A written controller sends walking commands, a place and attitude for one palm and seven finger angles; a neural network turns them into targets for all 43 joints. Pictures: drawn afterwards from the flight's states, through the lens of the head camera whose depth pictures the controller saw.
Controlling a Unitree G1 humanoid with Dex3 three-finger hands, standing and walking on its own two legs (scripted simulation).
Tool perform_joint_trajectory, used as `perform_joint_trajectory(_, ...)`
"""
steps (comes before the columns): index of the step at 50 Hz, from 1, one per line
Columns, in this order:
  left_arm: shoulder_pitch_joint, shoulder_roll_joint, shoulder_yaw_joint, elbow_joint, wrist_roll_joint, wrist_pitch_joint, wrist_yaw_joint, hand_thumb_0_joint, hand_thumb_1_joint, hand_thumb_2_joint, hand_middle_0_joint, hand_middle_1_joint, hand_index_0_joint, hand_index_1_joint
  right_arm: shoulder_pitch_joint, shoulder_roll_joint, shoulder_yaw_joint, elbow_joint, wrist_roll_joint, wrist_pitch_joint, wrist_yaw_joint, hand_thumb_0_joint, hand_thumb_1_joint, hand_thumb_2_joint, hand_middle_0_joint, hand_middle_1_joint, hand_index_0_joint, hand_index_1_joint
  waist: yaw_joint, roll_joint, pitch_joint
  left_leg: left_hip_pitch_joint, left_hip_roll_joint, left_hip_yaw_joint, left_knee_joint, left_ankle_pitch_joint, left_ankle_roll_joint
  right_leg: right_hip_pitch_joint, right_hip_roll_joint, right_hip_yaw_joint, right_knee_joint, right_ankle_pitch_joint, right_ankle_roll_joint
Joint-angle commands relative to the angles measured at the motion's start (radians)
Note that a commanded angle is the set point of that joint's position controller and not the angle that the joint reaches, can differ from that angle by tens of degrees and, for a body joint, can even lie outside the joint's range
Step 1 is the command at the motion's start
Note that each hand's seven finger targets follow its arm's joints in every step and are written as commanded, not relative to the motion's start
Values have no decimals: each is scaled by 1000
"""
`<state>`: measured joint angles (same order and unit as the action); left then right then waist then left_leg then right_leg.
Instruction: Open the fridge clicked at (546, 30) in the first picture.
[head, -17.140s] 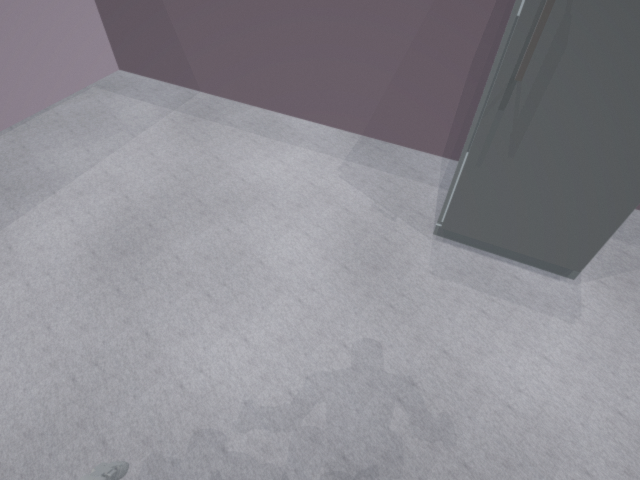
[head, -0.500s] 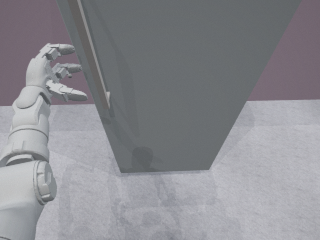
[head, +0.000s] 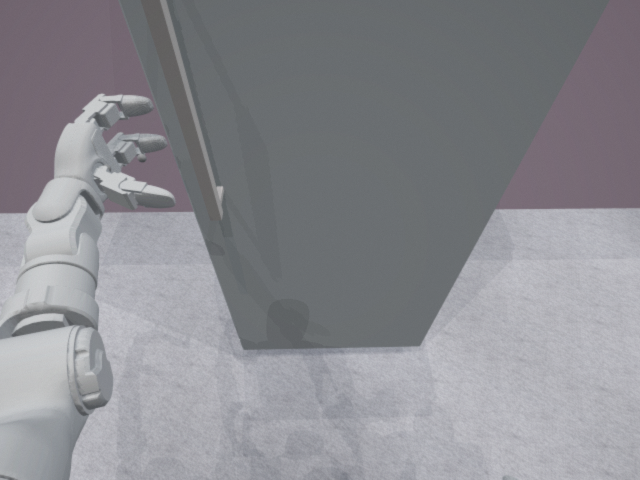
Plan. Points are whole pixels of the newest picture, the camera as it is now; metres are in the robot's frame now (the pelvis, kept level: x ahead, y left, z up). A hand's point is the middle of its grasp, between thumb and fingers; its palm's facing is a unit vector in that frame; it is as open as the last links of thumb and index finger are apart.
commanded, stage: move the hooked fingers beside the handle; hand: left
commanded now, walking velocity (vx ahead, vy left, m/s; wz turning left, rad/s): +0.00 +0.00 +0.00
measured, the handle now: (191, 109) +0.52 +0.16 +0.19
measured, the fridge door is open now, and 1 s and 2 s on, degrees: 0 0 0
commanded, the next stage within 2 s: feel for the door with the fingertips in 0.74 s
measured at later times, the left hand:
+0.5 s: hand (148, 161) +0.47 +0.21 +0.15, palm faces +0.03 -1.00 -0.01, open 14.0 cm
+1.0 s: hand (154, 158) +0.46 +0.20 +0.16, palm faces -0.01 -1.00 +0.00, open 14.0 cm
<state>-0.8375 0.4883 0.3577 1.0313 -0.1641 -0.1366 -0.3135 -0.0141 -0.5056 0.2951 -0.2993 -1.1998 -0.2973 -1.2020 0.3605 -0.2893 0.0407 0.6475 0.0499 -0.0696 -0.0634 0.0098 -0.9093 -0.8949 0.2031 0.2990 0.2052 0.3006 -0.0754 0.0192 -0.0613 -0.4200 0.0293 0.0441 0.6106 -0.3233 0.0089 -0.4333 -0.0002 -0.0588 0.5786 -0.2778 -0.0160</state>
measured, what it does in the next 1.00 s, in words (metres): stands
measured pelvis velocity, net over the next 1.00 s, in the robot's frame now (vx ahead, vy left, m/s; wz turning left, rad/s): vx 0.00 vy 0.01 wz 0.01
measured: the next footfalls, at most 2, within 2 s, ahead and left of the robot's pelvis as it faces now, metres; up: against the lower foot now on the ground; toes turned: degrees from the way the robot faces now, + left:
none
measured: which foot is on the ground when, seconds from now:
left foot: down 0.00-1.00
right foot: down 0.00-1.00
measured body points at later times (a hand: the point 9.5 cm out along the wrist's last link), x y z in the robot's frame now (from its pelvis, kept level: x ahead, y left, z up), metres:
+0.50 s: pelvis +0.01 +0.00 +0.00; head +0.06 +0.00 +0.45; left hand +0.46 +0.27 +0.15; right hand +0.05 -0.26 -0.12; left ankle -0.01 +0.11 -0.73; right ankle +0.00 -0.11 -0.73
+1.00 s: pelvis +0.00 +0.01 +0.00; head +0.05 +0.01 +0.45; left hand +0.46 +0.26 +0.16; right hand +0.08 -0.26 -0.11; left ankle -0.01 +0.11 -0.73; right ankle +0.00 -0.11 -0.73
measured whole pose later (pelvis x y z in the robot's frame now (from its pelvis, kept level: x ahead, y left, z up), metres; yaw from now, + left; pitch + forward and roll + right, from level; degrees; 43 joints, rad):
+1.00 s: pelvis +0.00 +0.01 +0.00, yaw +0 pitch +8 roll -1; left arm -0.85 0.45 0.31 1.00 -0.16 -0.14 -0.28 -0.01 -0.51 0.30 -0.30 -1.20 -0.30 -1.20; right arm 0.35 -0.28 0.04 0.64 0.04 -0.06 -0.06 0.01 -0.91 -0.89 0.20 0.30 0.21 0.30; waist -0.07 0.02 -0.06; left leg -0.45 0.02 0.04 0.64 -0.34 0.01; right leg -0.45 -0.01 -0.06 0.59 -0.29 -0.01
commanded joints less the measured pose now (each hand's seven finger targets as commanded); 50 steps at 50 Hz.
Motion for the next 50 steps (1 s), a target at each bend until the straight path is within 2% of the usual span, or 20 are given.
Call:
perform_joint_trajectory(1,-459,281,42,-149,2,-54,1,0,-500,300,-300,-1200,-300,-1200,65,-157,-52,-95,0,-24,-17,0,-900,-900,200,300,200,300,-12,-5,-260,74,-26,-38,-55,229,33,128,5,41,-41,300,-5)
perform_joint_trajectory(5,-556,293,38,-231,-4,-117,-1,0,-500,300,-300,-1200,-300,-1200,60,-149,-51,-100,-1,-25,-19,0,-900,-900,200,300,200,300,-22,51,-351,118,-27,-40,-35,252,32,148,7,55,-27,327,-5)
perform_joint_trajectory(8,-612,247,-1,-244,-13,-140,-7,0,-500,300,-300,-1200,-300,-1200,65,-149,-54,-87,-2,-32,-23,0,-900,-900,200,300,200,300,-43,72,-373,167,-22,-52,-25,279,30,116,12,45,-23,321,-6)
perform_joint_trajectory(10,-586,258,20,-244,-14,-135,-5,0,-500,300,-300,-1200,-300,-1200,67,-150,-54,-81,-4,-35,-21,0,-900,-900,200,300,200,300,-26,105,-416,201,-21,-62,-26,310,24,116,14,40,-17,333,-10)
perform_joint_trajectory(14,-486,232,25,-156,-19,-86,0,0,-500,300,-300,-1200,-300,-1200,77,-152,-54,-75,-5,-30,-14,0,-900,-900,200,300,200,300,-14,43,-350,141,-20,-54,-34,316,26,118,15,28,-19,345,-8)
perform_joint_trajectory(17,-422,276,56,-121,-4,-56,10,0,-500,300,-300,-1200,-300,-1200,81,-158,-53,-93,-5,-15,-10,0,-900,-900,200,300,200,300,-1,-6,-309,71,-21,-38,-43,287,29,143,9,33,-20,355,-4)
perform_joint_trajectory(18,-401,316,93,-122,0,-61,16,0,-500,300,-300,-1200,-300,-1200,85,-160,-56,-98,-8,-12,-9,0,-900,-900,200,300,200,300,16,-9,-320,63,-24,-35,-37,312,31,172,8,35,-12,379,-7)
perform_joint_trajectory(21,-417,341,101,-224,10,-91,19,0,-500,300,-300,-1200,-300,-1200,78,-155,-58,-122,-7,-4,-7,0,-900,-900,200,300,200,300,19,10,-368,85,-21,-30,-34,348,31,195,11,44,-2,420,-5)
perform_joint_trajectory(25,-453,282,64,-368,-14,-132,11,0,-500,300,-300,-1200,-300,-1200,63,-144,-64,-125,-5,-10,-5,0,-900,-900,200,300,200,300,8,93,-425,198,-12,-39,-24,405,26,171,21,44,-7,420,-9)
perform_joint_trajectory(28,-448,247,41,-332,-37,-100,-5,0,-500,300,-300,-1200,-300,-1200,63,-148,-65,-110,1,-10,-13,0,-900,-900,200,300,200,300,-11,43,-370,177,-11,-37,-33,373,33,167,21,36,-23,405,-8)
perform_joint_trajectory(30,-423,261,53,-293,-32,-66,-11,0,-500,300,-300,-1200,-300,-1200,61,-150,-63,-99,2,-10,-15,0,-900,-900,200,300,200,300,-6,49,-343,162,-14,-40,-42,353,31,155,18,34,-28,392,-8)
perform_joint_trajectory(33,-399,215,10,-243,-23,-30,-8,0,-500,300,-300,-1200,-300,-1200,57,-148,-57,-100,3,-9,-15,0,-900,-900,200,300,200,300,-8,64,-270,123,-18,-37,-50,302,30,121,12,27,-37,341,-11)
perform_joint_trajectory(36,-435,203,-3,-242,-20,-34,2,0,-500,300,-300,-1200,-300,-1200,56,-148,-56,-102,1,-12,-13,0,-900,-900,200,300,200,300,-20,36,-273,124,-18,-46,-48,267,28,98,13,29,-40,304,-9)
perform_joint_trajectory(39,-489,226,20,-300,-30,-74,13,0,-500,300,-300,-1200,-300,-1200,57,-148,-59,-104,-5,-19,-13,0,-900,-900,200,300,200,300,-17,40,-358,167,-17,-53,-35,311,27,128,15,34,-25,339,-10)
perform_joint_trajectory(42,-511,242,31,-285,-24,-93,18,0,-500,300,-300,-1200,-300,-1200,56,-147,-58,-97,-6,-23,-14,0,-900,-900,200,300,200,300,-15,36,-369,172,-16,-57,-32,316,24,127,16,34,-20,340,-10)
perform_joint_trajectory(45,-515,185,-18,-255,-14,-86,24,0,-500,300,-300,-1200,-300,-1200,50,-141,-52,-91,-6,-25,-10,0,-900,-900,200,300,200,300,-24,64,-342,170,-19,-57,-32,315,23,99,15,31,-21,331,-9)
perform_joint_trajectory(47,-489,173,-26,-232,-3,-75,31,0,-500,300,-300,-1200,-300,-1200,49,-140,-52,-91,-4,-23,-8,0,-900,-900,200,300,200,300,-15,86,-314,157,-17,-60,-37,302,18,81,14,26,-20,307,-14)
perform_joint_trajectory(48,-499,147,-42,-241,-8,-74,36,0,-500,300,-300,-1200,-300,-1200,52,-141,-53,-94,-6,-24,-7,0,-900,-900,200,300,200,300,-21,68,-324,165,-19,-61,-33,320,21,88,14,22,-19,317,-14)
perform_joint_trajectory(49,-478,163,-21,-242,-5,-69,43,0,-500,300,-300,-1200,-300,-1200,48,-141,-55,-97,-7,-25,-5,0,-900,-900,200,300,200,300,-6,88,-337,168,-16,-63,-34,324,17,88,14,22,-15,313,-15)
perform_joint_trajectory(50,-477,152,-24,-246,-10,-65,49,0,-500,300,-300,-1200,-300,-1200,52,-141,-55,-99,-7,-26,-3,0,-900,-900,200,300,200,300,-11,53,-346,170,-16,-63,-34,327,18,96,16,21,-16,321,-13)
